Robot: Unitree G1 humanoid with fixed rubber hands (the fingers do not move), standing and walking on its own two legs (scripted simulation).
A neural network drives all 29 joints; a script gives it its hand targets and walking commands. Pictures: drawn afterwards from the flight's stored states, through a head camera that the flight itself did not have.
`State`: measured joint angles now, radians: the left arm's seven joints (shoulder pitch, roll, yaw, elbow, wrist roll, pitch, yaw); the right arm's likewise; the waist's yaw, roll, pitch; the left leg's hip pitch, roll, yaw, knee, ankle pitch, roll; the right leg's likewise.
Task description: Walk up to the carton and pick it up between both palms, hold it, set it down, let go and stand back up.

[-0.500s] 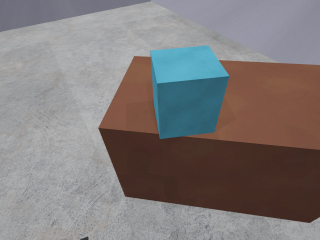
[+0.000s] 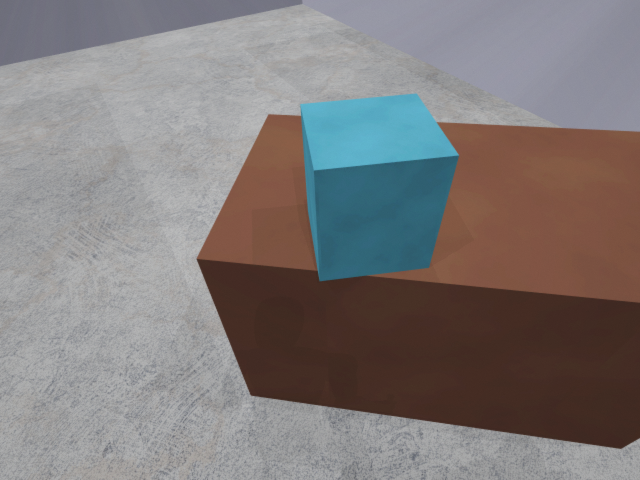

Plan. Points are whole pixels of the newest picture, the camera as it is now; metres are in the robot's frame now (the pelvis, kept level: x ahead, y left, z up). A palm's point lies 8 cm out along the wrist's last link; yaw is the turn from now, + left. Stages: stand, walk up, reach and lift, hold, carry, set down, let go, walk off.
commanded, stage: stand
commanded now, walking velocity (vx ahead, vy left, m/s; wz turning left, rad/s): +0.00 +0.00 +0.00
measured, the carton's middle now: (367, 189) +0.61 -0.05 +0.03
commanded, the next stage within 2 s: none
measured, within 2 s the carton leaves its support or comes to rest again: neither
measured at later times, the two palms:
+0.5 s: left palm out of the picture +0.10 +0.26 -0.10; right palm out of the picture +0.10 -0.24 -0.11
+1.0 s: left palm out of the picture +0.10 +0.26 -0.10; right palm out of the picture +0.11 -0.25 -0.11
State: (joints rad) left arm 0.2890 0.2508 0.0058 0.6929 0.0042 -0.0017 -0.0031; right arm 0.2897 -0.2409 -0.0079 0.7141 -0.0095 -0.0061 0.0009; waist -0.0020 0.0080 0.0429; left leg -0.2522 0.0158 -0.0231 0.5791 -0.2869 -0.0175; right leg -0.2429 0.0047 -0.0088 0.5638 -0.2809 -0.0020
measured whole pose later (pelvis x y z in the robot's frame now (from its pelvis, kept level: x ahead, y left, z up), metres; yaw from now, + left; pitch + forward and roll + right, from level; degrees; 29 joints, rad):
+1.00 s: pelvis +0.01 +0.00 +0.00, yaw +1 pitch -2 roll +0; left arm 0.28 0.25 0.00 0.73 0.00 0.00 0.00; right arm 0.28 -0.24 0.00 0.73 -0.01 0.00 -0.01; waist 0.00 0.01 0.05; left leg -0.22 0.00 -0.04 0.56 -0.29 -0.01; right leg -0.21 -0.01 -0.02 0.55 -0.30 0.00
